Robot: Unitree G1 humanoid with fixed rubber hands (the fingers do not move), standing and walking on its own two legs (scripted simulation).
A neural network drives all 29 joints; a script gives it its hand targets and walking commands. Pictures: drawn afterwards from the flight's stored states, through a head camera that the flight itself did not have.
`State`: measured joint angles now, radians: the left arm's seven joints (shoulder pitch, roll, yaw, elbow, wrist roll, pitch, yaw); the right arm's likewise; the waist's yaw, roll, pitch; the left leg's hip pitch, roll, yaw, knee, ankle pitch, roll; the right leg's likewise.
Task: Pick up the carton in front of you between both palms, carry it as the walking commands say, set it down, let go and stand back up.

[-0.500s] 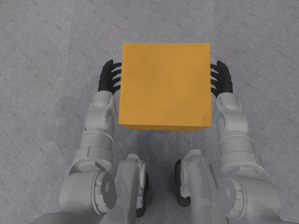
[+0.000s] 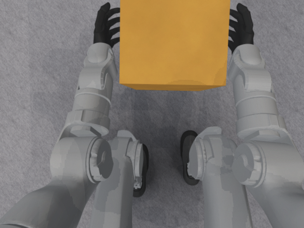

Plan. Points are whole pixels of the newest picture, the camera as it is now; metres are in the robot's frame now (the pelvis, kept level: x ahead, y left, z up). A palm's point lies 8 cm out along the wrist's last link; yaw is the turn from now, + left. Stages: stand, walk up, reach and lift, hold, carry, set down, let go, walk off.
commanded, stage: set down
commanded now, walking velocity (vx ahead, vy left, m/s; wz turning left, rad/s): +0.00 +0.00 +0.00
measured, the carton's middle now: (170, 49) +0.52 -0.04 -0.21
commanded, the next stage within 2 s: none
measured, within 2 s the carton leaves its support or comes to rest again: rests again in 0.70 s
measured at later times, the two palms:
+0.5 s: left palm (114, 47) +0.53 +0.10 -0.19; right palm (234, 42) +0.52 -0.20 -0.19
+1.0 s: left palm (115, 49) +0.54 +0.11 -0.22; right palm (232, 46) +0.52 -0.20 -0.22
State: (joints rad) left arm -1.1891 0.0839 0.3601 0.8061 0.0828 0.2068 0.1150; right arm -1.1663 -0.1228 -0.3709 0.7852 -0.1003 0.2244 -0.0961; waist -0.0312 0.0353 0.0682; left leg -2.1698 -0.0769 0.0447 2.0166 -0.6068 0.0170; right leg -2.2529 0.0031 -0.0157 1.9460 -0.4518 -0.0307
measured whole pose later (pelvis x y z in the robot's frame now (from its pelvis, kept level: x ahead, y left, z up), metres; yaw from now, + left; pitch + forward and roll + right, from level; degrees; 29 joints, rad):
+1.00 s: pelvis -0.01 +0.00 -0.07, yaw +0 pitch +35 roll +0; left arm -1.41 0.18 0.28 1.03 0.04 0.16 0.06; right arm -1.42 -0.32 -0.27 1.14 0.04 0.14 -0.04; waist -0.03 0.00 0.31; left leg -2.26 -0.09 0.05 2.27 -0.63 0.02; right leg -2.34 -0.01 -0.03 2.18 -0.46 -0.03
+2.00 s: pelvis +0.00 +0.00 +0.03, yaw -1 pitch +42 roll +2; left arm -1.23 0.27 0.20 0.97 -0.09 0.13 0.10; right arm -1.19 -0.32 -0.24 0.97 0.10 0.11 -0.07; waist -0.03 0.02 0.05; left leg -2.07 -0.07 0.04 1.95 -0.62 0.02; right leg -2.16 0.03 0.00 1.88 -0.46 -0.02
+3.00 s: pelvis +0.08 -0.01 +0.28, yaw -2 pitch +34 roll +1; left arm -0.52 0.19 0.20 0.66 0.04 0.07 -0.01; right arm -0.49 -0.22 -0.19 0.63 -0.05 0.08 0.03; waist -0.01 0.01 -0.05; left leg -1.11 -0.05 -0.03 0.88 -0.36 0.00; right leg -1.18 0.05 0.02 0.85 -0.26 -0.03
